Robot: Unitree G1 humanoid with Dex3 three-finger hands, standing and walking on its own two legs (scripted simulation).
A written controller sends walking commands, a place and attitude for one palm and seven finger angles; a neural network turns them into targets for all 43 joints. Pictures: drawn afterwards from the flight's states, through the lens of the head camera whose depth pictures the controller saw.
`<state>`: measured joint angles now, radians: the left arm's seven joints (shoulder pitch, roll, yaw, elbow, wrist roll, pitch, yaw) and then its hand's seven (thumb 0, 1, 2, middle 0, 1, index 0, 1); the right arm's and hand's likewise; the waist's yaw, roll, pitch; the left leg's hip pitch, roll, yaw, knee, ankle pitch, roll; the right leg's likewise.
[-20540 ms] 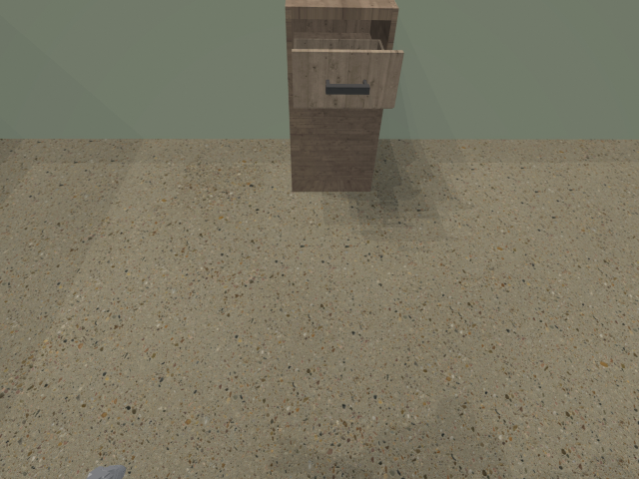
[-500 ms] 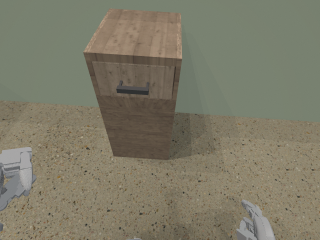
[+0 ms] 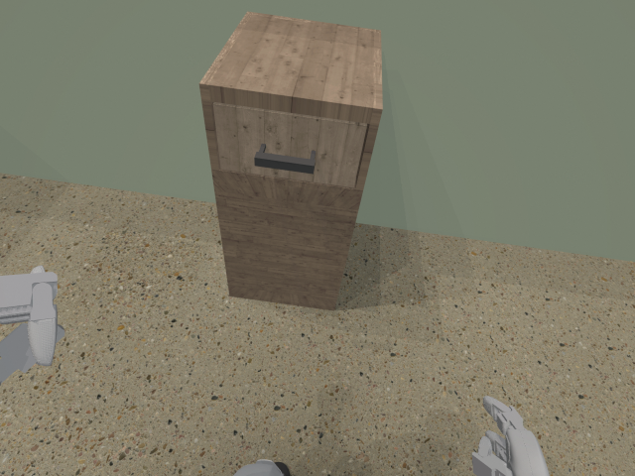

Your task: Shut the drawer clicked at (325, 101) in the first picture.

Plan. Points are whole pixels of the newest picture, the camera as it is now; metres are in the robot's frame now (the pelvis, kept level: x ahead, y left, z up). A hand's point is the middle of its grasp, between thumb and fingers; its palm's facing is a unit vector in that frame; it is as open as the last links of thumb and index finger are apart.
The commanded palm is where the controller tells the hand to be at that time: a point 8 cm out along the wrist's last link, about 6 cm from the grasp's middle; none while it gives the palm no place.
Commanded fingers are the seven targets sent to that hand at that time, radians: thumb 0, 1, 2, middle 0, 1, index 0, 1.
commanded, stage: step back with the hand held close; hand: left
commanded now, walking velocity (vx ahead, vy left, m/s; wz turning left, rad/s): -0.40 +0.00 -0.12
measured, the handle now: (286, 157) +0.78 +0.10 -0.07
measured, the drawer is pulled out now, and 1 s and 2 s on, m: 0.00 0.00 0.00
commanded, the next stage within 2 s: stop stepping back and stand still in 0.12 s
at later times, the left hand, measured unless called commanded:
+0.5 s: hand out of the picture +0.15 +0.28 +0.18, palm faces +0.25 -0.90 -0.35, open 3.2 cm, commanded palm +0.06 +0.32 +0.19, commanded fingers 0.00 0.90 0.90 -1.40 -1.60 -1.40 -1.60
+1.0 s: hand out of the picture +0.10 +0.32 +0.17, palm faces +0.26 -0.92 -0.31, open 3.3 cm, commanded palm +0.03 +0.37 +0.19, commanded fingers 0.00 0.90 0.90 -1.40 -1.60 -1.40 -1.60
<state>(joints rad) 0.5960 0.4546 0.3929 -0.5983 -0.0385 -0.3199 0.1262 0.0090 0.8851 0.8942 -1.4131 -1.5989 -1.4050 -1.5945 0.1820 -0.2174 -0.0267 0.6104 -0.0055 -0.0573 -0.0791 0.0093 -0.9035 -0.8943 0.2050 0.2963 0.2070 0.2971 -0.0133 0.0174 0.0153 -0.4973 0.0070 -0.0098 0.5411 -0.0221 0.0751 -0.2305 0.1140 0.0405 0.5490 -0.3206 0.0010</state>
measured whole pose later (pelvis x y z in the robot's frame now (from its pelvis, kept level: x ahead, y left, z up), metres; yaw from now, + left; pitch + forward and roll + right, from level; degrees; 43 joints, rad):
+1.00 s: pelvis -0.14 +0.11 +0.00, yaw -9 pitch -3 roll -1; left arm 0.51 0.36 0.36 -0.62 -0.02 -0.17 0.16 0.01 0.89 0.90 -1.41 -1.60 -1.41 -1.60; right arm 0.22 -0.16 0.01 0.65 -0.02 -0.12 -0.07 0.01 -0.91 -0.89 0.20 0.30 0.20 0.30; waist -0.02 -0.09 0.02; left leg -0.35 0.04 0.05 0.71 -0.33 0.02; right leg -0.35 0.00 -0.04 1.00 -0.55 -0.03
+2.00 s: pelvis -0.13 +0.10 +0.02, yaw -6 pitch -2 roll +0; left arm 0.28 0.16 0.01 1.11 0.01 0.01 0.02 0.00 0.91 0.89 -0.29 -0.40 -0.28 -0.40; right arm 0.29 -0.15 -0.01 1.10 -0.02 0.02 -0.02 0.00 -0.92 -0.89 0.20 0.30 0.20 0.30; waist 0.00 0.02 0.05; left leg -0.21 0.03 0.05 0.44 -0.20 0.00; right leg -0.15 -0.04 -0.11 0.45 -0.26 0.00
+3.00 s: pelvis -0.13 +0.09 +0.02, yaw -7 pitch -2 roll +0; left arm 0.27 0.12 0.02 1.15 0.01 -0.01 0.03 0.00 0.91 0.89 -0.20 -0.30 -0.20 -0.30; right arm 0.29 -0.11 -0.02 1.14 -0.02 0.00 -0.03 0.00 -0.91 -0.89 0.20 0.30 0.20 0.30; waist 0.00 0.01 0.06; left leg -0.19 0.04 0.06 0.43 -0.20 -0.02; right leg -0.14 -0.03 -0.11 0.45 -0.27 -0.01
